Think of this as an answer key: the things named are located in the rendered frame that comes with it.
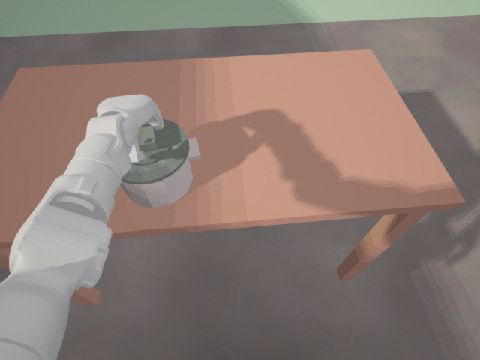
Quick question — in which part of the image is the knob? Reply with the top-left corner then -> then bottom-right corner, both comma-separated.
136,125 -> 158,152

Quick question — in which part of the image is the left robot upper arm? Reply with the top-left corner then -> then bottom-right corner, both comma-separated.
0,205 -> 113,360

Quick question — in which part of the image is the table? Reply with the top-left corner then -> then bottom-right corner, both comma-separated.
0,49 -> 466,306

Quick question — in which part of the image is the pot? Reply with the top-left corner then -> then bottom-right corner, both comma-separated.
120,137 -> 201,209

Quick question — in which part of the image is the lid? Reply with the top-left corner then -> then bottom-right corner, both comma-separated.
121,119 -> 189,185

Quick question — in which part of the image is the robot left forearm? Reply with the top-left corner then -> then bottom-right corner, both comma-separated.
9,107 -> 139,272

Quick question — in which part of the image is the left robot hand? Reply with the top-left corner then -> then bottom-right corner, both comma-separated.
97,94 -> 164,163

